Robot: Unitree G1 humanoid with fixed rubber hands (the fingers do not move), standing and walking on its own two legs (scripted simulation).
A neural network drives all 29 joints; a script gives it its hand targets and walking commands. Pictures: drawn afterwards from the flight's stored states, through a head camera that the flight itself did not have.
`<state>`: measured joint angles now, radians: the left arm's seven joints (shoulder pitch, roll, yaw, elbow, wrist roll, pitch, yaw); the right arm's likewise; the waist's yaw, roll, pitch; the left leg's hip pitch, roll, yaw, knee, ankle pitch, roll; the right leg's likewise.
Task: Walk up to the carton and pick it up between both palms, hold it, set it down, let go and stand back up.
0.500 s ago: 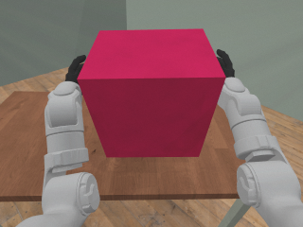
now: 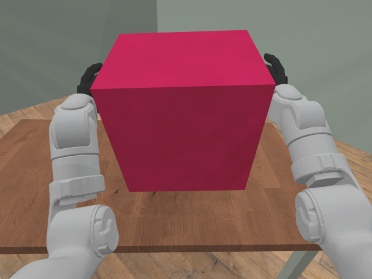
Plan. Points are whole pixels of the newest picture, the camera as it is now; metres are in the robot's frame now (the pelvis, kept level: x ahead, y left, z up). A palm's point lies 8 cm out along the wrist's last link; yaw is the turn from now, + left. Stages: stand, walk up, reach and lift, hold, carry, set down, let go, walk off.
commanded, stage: reach and lift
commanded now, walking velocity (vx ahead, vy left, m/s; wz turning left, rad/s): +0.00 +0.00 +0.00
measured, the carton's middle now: (184, 115) +0.40 +0.00 +0.22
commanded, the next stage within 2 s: hold in 0.12 s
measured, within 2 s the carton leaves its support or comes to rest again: neither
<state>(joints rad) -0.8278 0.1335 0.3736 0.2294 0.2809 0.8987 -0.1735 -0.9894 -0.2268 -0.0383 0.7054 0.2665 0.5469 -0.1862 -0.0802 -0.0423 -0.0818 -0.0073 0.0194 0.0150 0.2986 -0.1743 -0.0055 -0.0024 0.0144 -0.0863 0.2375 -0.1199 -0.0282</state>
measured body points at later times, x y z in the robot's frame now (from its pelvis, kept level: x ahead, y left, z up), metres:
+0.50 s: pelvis +0.00 -0.01 +0.00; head -0.09 +0.01 +0.44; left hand +0.37 +0.18 +0.31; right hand +0.38 -0.19 +0.33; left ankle +0.00 +0.12 -0.75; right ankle +0.02 -0.10 -0.75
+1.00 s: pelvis +0.00 -0.01 +0.00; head -0.09 +0.00 +0.44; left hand +0.38 +0.19 +0.31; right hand +0.39 -0.18 +0.33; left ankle +0.00 +0.12 -0.75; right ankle +0.02 -0.10 -0.75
